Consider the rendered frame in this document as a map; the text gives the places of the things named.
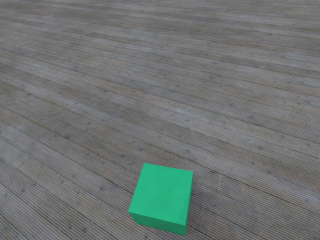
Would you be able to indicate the carton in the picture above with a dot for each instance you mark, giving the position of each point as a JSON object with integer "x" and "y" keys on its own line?
{"x": 162, "y": 198}

